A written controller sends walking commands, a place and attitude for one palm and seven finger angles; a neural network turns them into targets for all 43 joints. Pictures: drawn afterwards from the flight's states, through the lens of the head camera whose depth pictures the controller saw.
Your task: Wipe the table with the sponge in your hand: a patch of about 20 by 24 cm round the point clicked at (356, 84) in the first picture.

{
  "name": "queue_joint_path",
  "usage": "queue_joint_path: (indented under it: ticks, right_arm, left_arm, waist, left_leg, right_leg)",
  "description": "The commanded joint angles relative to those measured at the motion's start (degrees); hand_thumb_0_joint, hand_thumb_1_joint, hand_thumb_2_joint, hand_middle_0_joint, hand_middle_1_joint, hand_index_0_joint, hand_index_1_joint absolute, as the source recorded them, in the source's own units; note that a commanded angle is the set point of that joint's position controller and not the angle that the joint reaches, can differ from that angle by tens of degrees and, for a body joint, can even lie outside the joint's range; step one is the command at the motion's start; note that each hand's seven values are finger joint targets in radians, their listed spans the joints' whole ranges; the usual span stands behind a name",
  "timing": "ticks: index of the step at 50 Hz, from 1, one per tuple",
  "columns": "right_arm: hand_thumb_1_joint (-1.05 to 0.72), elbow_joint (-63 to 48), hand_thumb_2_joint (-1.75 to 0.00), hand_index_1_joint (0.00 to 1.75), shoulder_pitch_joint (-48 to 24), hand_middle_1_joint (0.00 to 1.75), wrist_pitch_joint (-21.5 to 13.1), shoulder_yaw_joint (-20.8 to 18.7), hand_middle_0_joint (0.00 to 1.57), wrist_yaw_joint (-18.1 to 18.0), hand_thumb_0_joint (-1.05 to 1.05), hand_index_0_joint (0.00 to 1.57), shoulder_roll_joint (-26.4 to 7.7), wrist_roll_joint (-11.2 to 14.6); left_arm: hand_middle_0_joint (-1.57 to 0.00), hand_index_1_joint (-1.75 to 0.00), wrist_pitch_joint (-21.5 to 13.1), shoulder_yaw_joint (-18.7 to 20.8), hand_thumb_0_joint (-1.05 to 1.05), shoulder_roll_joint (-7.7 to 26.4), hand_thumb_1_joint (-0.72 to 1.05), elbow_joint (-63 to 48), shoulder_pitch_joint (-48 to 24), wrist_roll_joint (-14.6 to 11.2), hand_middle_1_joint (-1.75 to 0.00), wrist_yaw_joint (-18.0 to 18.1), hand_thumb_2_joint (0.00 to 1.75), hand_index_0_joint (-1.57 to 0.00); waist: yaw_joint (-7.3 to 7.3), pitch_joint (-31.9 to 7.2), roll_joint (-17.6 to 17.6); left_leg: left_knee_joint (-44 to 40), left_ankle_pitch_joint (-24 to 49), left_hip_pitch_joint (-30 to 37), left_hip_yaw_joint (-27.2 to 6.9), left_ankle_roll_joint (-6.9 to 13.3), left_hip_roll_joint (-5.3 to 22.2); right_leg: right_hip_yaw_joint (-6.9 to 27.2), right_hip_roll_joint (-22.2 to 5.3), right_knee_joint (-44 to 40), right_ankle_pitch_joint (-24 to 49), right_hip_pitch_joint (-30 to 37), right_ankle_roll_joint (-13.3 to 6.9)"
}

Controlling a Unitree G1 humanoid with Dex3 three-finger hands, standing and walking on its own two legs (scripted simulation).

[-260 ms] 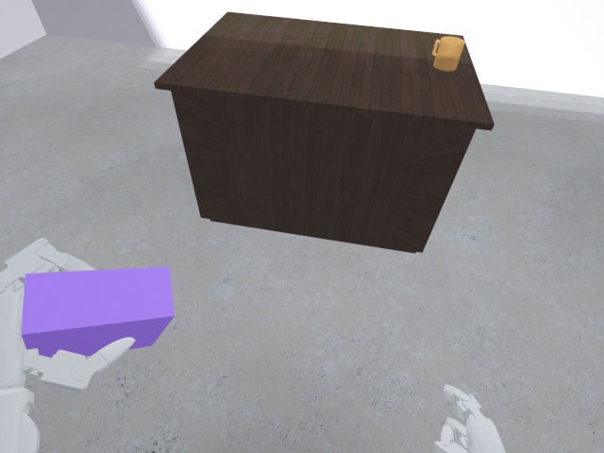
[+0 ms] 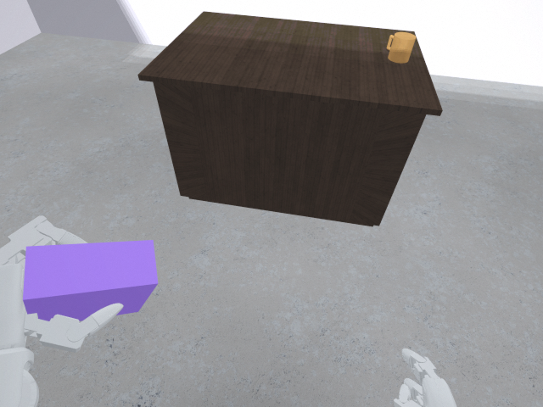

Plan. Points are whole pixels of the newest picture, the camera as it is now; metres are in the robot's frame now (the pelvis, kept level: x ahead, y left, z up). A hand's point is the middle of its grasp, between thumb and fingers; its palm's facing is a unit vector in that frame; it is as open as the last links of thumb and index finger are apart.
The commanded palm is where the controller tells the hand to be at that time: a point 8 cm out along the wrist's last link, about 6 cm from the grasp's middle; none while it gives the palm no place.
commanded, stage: look at it before walking up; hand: left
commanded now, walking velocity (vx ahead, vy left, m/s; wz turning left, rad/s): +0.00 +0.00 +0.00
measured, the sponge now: (110, 282) +0.22 +0.21 +0.13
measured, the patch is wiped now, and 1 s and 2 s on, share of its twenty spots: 0.00 0.00 0.00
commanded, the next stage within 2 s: walk to a spot facing it in 0.14 s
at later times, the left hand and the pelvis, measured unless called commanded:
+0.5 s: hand (65, 278) +0.21 +0.25 +0.16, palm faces +0.45 -0.81 -0.38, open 9.5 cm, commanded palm +0.16 +0.28 +0.18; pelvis +0.01 +0.00 -0.01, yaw +2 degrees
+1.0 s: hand (93, 192) +0.32 +0.25 +0.18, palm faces +0.45 -0.80 -0.41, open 9.5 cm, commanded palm +0.26 +0.29 +0.18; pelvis +0.12 +0.00 +0.01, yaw +4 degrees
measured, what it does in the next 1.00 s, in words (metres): walks ahead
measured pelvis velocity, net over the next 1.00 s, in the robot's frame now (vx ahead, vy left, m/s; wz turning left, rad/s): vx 0.12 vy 0.00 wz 0.07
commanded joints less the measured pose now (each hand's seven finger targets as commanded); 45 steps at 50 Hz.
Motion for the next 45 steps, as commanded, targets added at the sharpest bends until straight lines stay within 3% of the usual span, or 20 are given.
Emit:
queue_joint_path:
  ticks: [1,12,15,18,23,25,26,27,29,30,32,34,35,36,37,38,39,40,42,45]
  right_arm:
    - [-0.90,-8.93,-0.90,0.30,-5.64,0.30,-3.25,-2.69,0.20,-0.27,0.00,0.20,-6.45,-0.18]
    - [-0.90,-8.80,-0.90,0.30,-5.47,0.30,-3.57,-2.80,0.20,-0.27,0.00,0.20,-6.82,-0.18]
    - [-0.90,-8.33,-0.90,0.30,-5.32,0.30,-3.36,-3.07,0.20,-0.40,0.00,0.20,-6.76,-0.47]
    - [-0.90,-8.71,-0.90,0.30,-5.64,0.30,-2.75,-3.01,0.20,-0.96,0.00,0.20,-6.84,-0.73]
    - [-0.90,-7.26,-0.90,0.30,-4.82,0.30,-2.71,-3.25,0.20,-1.38,0.00,0.20,-6.68,-1.50]
    - [-0.90,-7.06,-0.90,0.30,-4.34,0.30,-2.78,-3.39,0.20,-1.29,0.00,0.20,-6.65,-1.30]
    - [-0.90,-7.06,-0.90,0.30,-4.11,0.30,-2.64,-3.44,0.20,-1.16,0.00,0.20,-6.56,-1.12]
    - [-0.90,-7.25,-0.90,0.30,-4.17,0.30,-2.57,-3.57,0.20,-0.93,0.00,0.20,-6.55,-0.80]
    - [-0.90,-6.78,-0.90,0.30,-4.64,0.30,-2.22,-3.09,0.20,-0.58,0.00,0.20,-5.47,-0.56]
    - [-0.90,-6.66,-0.90,0.30,-5.87,0.30,-2.29,-3.05,0.20,-0.54,0.00,0.20,-5.59,-0.54]
    - [-0.90,-6.43,-0.90,0.30,-6.99,0.30,-2.42,-2.82,0.20,-0.56,0.00,0.20,-6.10,-0.71]
    - [-0.90,-5.99,-0.90,0.30,-5.71,0.30,-2.13,-2.25,0.20,-0.66,0.00,0.20,-5.05,-1.22]
    - [-0.90,-6.14,-0.90,0.30,-5.17,0.30,-2.07,-2.38,0.20,-0.87,0.00,0.20,-4.86,-1.14]
    - [-0.90,-6.58,-0.90,0.30,-3.99,0.30,-2.36,-2.95,0.20,-1.17,0.00,0.20,-5.99,-0.97]
    - [-0.90,-7.48,-0.90,0.30,-4.91,0.30,-2.71,-3.80,0.20,-1.10,0.00,0.20,-7.66,-1.04]
    - [-0.90,-7.52,-0.90,0.30,-4.74,0.30,-3.18,-2.98,0.20,-0.40,0.00,0.20,-5.67,-0.92]
    - [-0.90,-5.98,-0.90,0.30,-4.63,0.30,-3.46,-3.04,0.20,0.03,0.00,0.20,-5.81,-1.26]
    - [-0.90,-6.00,-0.90,0.30,-4.46,0.30,-3.59,-3.39,0.20,0.38,0.00,0.20,-5.97,-1.26]
    - [-0.90,-5.61,-0.90,0.30,-3.64,0.30,-4.67,-4.10,0.20,0.87,0.00,0.20,-6.29,-0.39]
    - [-0.90,-5.22,-0.90,0.30,-2.62,0.30,-4.79,-4.27,0.20,1.17,0.00,0.20,-6.25,-0.12]
  left_arm:
    - [-1.20,-1.60,-4.37,6.69,0.00,9.89,0.10,-13.93,-5.03,-0.33,-1.60,1.12,1.30,-1.20]
    - [-1.20,-1.60,-4.41,7.06,0.00,10.16,0.10,-13.53,-4.92,-0.22,-1.60,1.15,1.30,-1.20]
    - [-1.20,-1.60,-4.45,6.60,0.00,10.00,0.10,-13.75,-5.16,-0.03,-1.60,1.35,1.30,-1.20]
    - [-1.20,-1.60,-3.57,6.13,0.00,9.32,0.10,-14.52,-6.00,0.52,-1.60,1.69,1.30,-1.20]
    - [-1.20,-1.60,-3.99,7.65,0.00,10.63,0.10,-16.08,-7.50,0.33,-1.60,2.15,1.30,-1.20]
    - [-1.20,-1.60,-4.12,7.63,0.00,9.93,0.10,-14.55,-5.39,0.03,-1.60,1.97,1.30,-1.20]
    - [-1.20,-1.60,-4.05,7.86,0.00,10.03,0.10,-13.21,-4.14,-0.01,-1.60,1.89,1.30,-1.20]
    - [-1.20,-1.60,-3.83,7.53,0.00,9.74,0.10,-11.98,-3.59,-0.07,-1.60,1.65,1.30,-1.20]
    - [-1.20,-1.60,-3.70,6.62,0.00,10.09,0.10,-11.45,-5.51,0.23,-1.60,1.53,1.30,-1.20]
    - [-1.20,-1.60,-3.95,6.76,0.00,11.18,0.10,-11.81,-8.00,0.35,-1.60,1.75,1.30,-1.20]
    - [-1.20,-1.60,-4.59,6.70,0.00,11.83,0.10,-13.30,-11.47,0.79,-1.60,2.04,1.30,-1.20]
    - [-1.20,-1.60,-5.29,8.14,0.00,12.82,0.10,-14.79,-10.67,0.72,-1.60,2.15,1.30,-1.20]
    - [-1.20,-1.60,-5.41,8.60,0.00,12.99,0.10,-16.09,-9.70,0.35,-1.60,2.08,1.30,-1.20]
    - [-1.20,-1.60,-5.97,8.31,0.00,12.26,0.10,-19.39,-10.10,-0.17,-1.60,2.01,1.30,-1.20]
    - [-1.20,-1.60,-6.95,8.08,0.00,11.58,0.10,-22.74,-8.39,-0.34,-1.60,2.27,1.30,-1.20]
    - [-1.20,-1.60,-7.73,7.53,0.00,12.51,0.10,-24.87,-8.99,0.40,-1.60,2.76,1.30,-1.20]
    - [-1.20,-1.60,-7.27,8.77,0.00,14.08,0.10,-20.97,-8.10,0.81,-1.60,2.44,1.30,-1.20]
    - [-1.20,-1.60,-6.44,7.97,0.00,12.64,0.10,-21.52,-8.08,0.52,-1.60,2.08,1.30,-1.20]
    - [-1.20,-1.60,-6.01,6.75,0.00,10.88,0.10,-23.54,-7.62,0.28,-1.60,1.83,1.30,-1.20]
    - [-1.20,-1.60,-5.13,6.52,0.00,9.06,0.10,-20.89,-2.79,-0.02,-1.60,1.21,1.30,-1.20]
  waist:
    - [0.18,-5.17,3.10]
    - [0.20,-4.46,3.96]
    - [-0.12,-5.07,2.79]
    - [-0.57,-1.62,4.72]
    - [-1.02,-2.89,5.55]
    - [-0.72,-4.18,5.31]
    - [-0.57,-4.45,3.06]
    - [-0.48,-3.72,-0.52]
    - [-0.39,0.82,-10.15]
    - [0.08,2.54,-11.34]
    - [0.01,3.45,-10.73]
    - [-0.57,0.93,-7.25]
    - [-1.04,-1.09,-2.50]
    - [-2.01,-3.94,5.88]
    - [-1.60,-6.05,22.81]
    - [-1.65,-6.24,20.02]
    - [-1.65,-4.47,14.55]
    - [-1.89,-2.33,12.06]
    - [-1.34,-2.31,9.40]
    - [-0.84,-3.00,10.88]
  left_leg:
    - [-7.98,-3.82,-2.90,-1.66,1.13,2.72]
    - [-9.19,-7.55,-4.44,-2.21,1.05,2.94]
    - [-8.36,-17.75,-4.86,-2.95,2.58,3.54]
    - [-9.19,-29.18,-8.45,-5.90,4.05,4.33]
    - [-6.15,-20.15,-6.13,-10.08,5.75,6.66]
    - [-3.95,-15.28,-5.91,-8.92,5.95,6.68]
    - [-1.67,-15.51,-7.96,-6.65,5.27,5.38]
    - [1.92,-19.05,-11.74,-3.53,4.17,3.03]
    - [15.13,-17.31,-17.87,2.84,2.03,-0.64]
    - [20.21,-16.51,-17.85,3.18,1.43,0.04]
    - [17.69,-15.67,-17.08,2.24,1.25,2.53]
    - [5.83,-9.34,-3.65,4.98,1.60,1.81]
    - [-0.05,-5.18,3.57,6.71,1.54,-0.10]
    - [-6.55,-4.73,11.69,0.63,3.34,2.69]
    - [-10.29,0.26,21.79,-19.26,7.69,15.61]
    - [-12.98,5.57,22.01,-29.62,12.35,21.50]
    - [-14.04,0.29,17.10,-30.38,13.46,23.61]
    - [-13.74,1.12,15.30,-28.57,14.41,23.39]
    - [-11.29,9.69,18.90,-19.17,12.85,20.05]
    - [-11.64,11.80,16.75,-7.50,9.90,15.67]
  right_leg:
    - [2.63,-2.49,-3.80,-1.73,5.36,-0.40]
    - [2.35,-2.09,-3.67,-4.59,4.93,-0.31]
    - [2.96,-3.32,-2.51,-14.42,3.50,-1.15]
    - [2.28,-3.17,-0.71,-25.57,-0.44,-2.15]
    - [0.42,-4.00,4.59,-19.73,0.12,-3.12]
    - [0.95,-4.51,4.35,-17.21,1.91,-3.08]
    - [3.26,-6.05,2.24,-18.71,3.49,-3.71]
    - [8.02,-8.79,-1.06,-24.17,4.66,-5.20]
    - [21.30,-17.81,-9.40,-33.23,4.24,-9.67]
    - [24.44,-21.06,-12.56,-34.29,2.16,-11.58]
    - [20.54,-22.07,-10.81,-25.12,3.65,-13.06]
    - [8.79,-16.80,-3.86,-15.16,-1.34,-9.86]
    - [3.36,-12.71,3.32,-11.75,-2.86,-7.37]
    - [-1.94,-7.98,16.97,-6.89,-6.77,-4.23]
    - [-7.23,-2.21,31.45,-17.79,-19.84,-0.20]
    - [-2.98,-2.11,40.48,-24.57,-24.23,-0.51]
    - [0.05,-5.06,44.30,-22.98,-24.92,-0.71]
    - [0.39,-6.37,45.06,-21.44,-26.72,-0.21]
    - [-1.75,-6.66,41.86,-18.06,-29.23,0.50]
    - [-5.73,-6.03,36.87,-11.45,-25.82,1.30]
